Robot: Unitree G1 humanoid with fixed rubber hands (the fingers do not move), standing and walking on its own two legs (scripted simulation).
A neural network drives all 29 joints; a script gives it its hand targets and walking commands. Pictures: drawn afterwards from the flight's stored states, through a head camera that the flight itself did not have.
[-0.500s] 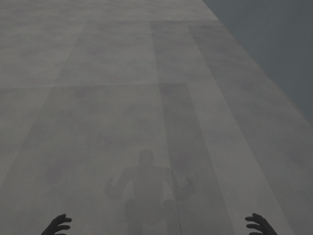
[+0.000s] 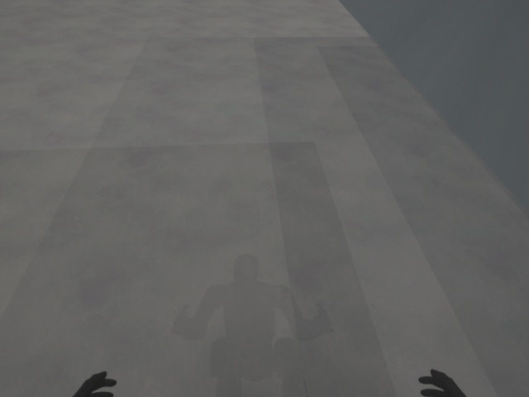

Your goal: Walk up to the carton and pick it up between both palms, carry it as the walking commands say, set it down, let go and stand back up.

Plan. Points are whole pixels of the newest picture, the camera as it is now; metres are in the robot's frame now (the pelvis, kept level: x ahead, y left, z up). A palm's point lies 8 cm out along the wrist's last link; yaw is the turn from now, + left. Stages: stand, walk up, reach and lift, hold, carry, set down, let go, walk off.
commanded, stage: walk up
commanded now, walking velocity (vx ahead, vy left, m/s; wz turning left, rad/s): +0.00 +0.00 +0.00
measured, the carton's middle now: out of the picture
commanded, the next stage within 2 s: none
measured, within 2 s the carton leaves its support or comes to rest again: neither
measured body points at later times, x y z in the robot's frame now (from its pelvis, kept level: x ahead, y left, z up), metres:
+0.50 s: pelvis +0.04 +0.07 +0.01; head +0.02 +0.09 +0.46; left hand +0.13 +0.47 -0.04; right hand +0.23 -0.24 -0.04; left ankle +0.09 +0.24 -0.70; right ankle +0.02 -0.13 -0.72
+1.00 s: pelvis +0.20 +0.15 +0.01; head +0.21 +0.15 +0.46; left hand +0.17 +0.55 -0.04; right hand +0.45 -0.11 -0.07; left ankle +0.11 +0.24 -0.71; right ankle +0.31 +0.04 -0.72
